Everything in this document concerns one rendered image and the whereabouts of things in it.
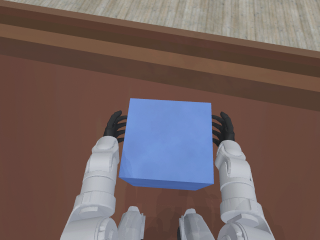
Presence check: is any carton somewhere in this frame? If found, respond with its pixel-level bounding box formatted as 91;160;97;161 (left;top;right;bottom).
118;98;214;191

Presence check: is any right robot hand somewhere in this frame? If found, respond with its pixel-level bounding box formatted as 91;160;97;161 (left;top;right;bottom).
211;112;235;147

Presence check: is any left robot hand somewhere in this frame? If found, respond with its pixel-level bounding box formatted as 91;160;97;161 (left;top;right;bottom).
103;110;128;143

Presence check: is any robot right shin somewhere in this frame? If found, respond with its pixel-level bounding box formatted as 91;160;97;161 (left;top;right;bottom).
184;208;203;219

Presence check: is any robot left upper arm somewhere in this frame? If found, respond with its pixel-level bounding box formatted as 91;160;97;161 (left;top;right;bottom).
61;216;119;240

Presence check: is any robot left thigh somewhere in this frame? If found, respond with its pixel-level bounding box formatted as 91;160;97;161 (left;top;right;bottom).
117;211;146;240

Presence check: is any left robot forearm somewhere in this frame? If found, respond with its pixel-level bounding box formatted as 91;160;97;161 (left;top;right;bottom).
60;136;120;240

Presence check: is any robot right upper arm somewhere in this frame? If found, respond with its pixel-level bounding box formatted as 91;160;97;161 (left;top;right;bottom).
217;222;275;240

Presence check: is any right robot forearm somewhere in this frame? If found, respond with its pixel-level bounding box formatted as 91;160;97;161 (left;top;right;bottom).
214;140;275;239

